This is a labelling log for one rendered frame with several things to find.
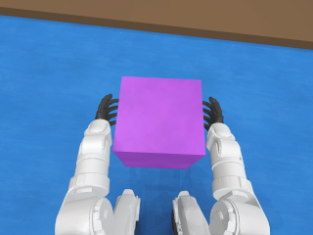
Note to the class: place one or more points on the right robot forearm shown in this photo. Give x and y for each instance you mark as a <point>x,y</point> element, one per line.
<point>229,175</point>

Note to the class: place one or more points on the right robot hand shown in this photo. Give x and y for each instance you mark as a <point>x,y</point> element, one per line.
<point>215,113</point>

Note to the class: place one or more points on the left robot hand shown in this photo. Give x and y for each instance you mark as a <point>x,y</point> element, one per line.
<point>104,109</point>

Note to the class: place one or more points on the left robot upper arm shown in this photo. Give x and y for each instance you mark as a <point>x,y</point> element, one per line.
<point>89,216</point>

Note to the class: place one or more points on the carton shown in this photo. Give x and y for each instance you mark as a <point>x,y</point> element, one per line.
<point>159,122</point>

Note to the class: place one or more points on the left robot forearm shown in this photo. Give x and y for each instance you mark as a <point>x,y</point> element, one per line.
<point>92,164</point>

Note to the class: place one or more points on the right robot upper arm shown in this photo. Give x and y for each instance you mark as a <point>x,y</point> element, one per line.
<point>230,217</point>

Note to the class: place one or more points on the robot right thigh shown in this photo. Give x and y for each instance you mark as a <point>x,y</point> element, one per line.
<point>188,213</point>

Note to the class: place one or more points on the right robot shin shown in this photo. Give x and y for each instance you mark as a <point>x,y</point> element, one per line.
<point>178,226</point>

